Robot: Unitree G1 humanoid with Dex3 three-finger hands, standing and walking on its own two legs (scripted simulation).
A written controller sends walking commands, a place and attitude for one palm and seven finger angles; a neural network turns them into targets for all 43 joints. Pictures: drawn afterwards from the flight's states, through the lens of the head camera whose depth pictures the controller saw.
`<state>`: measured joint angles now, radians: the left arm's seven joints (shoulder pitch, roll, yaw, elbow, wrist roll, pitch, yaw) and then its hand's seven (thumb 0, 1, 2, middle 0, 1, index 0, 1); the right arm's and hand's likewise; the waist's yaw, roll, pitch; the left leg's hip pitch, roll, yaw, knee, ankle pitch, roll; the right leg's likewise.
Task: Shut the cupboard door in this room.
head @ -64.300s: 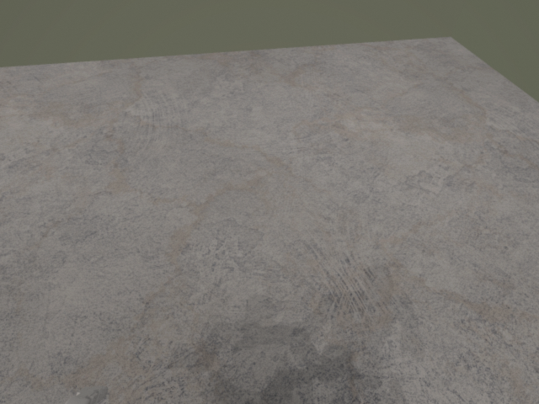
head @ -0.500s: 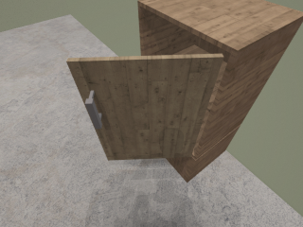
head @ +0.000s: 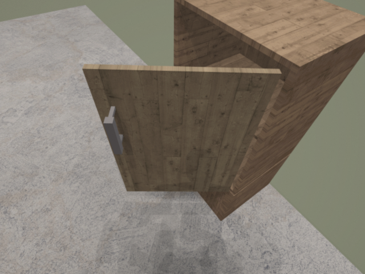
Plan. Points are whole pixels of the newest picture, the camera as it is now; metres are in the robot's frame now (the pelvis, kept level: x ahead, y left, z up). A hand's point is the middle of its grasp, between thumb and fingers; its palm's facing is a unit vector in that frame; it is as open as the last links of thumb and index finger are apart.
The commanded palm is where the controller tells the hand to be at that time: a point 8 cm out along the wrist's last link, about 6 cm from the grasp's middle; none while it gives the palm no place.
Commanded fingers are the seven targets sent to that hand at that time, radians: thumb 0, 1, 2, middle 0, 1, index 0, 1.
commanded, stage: raise the hand and make a fist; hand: left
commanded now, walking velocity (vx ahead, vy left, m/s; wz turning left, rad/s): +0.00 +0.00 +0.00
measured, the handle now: (115, 131) +0.44 +0.21 +0.02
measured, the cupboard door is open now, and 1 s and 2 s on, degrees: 55 55 55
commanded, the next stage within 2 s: bring the fist close to the handle in 1.86 s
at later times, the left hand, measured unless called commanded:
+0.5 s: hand (91, 269) +0.14 +0.19 -0.03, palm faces +0.09 -0.99 -0.04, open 5.5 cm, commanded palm +0.12 +0.24 -0.03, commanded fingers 0.00 0.90 0.90 -0.71 -0.86 -0.71 -0.86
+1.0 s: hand (83, 251) +0.16 +0.21 -0.01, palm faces +0.06 -1.00 -0.02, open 3.4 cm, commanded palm +0.14 +0.26 +0.00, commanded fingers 0.00 0.90 0.90 -1.17 -1.36 -1.17 -1.36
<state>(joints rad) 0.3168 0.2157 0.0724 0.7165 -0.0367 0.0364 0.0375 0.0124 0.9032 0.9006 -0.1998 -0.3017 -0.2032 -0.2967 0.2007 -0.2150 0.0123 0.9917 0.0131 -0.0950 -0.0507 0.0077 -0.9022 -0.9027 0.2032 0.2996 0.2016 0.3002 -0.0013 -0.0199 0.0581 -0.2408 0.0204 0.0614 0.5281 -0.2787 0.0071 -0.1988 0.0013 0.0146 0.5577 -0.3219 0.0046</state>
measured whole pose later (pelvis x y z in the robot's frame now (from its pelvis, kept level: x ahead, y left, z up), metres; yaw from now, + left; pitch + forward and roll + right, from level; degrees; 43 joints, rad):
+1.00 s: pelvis -0.04 +0.02 -0.07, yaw +2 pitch +12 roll -3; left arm 0.44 0.22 0.13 -0.11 -0.28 -0.38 -0.22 0.02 0.90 0.90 -0.99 -1.17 -0.99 -1.17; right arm 0.24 -0.24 0.01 0.52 0.02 -0.21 -0.05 0.02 -0.90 -0.90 0.20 0.30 0.20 0.30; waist 0.02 0.04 -0.12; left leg -0.85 0.01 -0.01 1.11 -0.47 0.03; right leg -0.76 -0.01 -0.07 1.06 -0.51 0.01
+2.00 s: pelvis -0.03 -0.01 -0.05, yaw +2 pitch +9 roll -1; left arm 0.35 0.23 0.15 -0.04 -0.30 -0.31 -0.25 0.02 0.90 0.90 -1.30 -1.50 -1.30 -1.50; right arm 0.26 -0.25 0.03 0.53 0.03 -0.20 -0.05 0.01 -0.90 -0.90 0.20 0.30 0.20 0.30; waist 0.02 0.06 -0.11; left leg -0.69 0.02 -0.02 0.96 -0.42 0.00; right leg -0.62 0.00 -0.07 0.95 -0.49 -0.02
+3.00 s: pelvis -0.04 +0.00 -0.05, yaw +1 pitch +12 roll -1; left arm -0.43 0.22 0.17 0.66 -0.18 -0.33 -0.10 0.02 0.90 0.90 -1.30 -1.50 -1.30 -1.50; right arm 0.28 -0.25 0.02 0.64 0.03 -0.10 -0.02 0.01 -0.90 -0.90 0.20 0.30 0.20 0.30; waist -0.04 0.04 -0.10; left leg -0.75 0.02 0.02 0.95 -0.40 0.02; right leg -0.69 0.00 -0.04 0.93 -0.45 0.00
